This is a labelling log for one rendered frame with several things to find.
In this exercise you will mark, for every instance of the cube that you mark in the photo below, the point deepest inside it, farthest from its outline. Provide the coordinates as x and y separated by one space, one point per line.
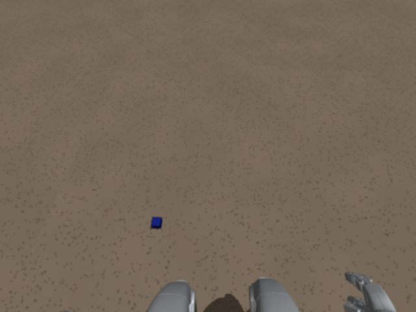
156 222

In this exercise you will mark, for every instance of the right robot hand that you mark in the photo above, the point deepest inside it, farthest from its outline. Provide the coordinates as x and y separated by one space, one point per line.
375 297

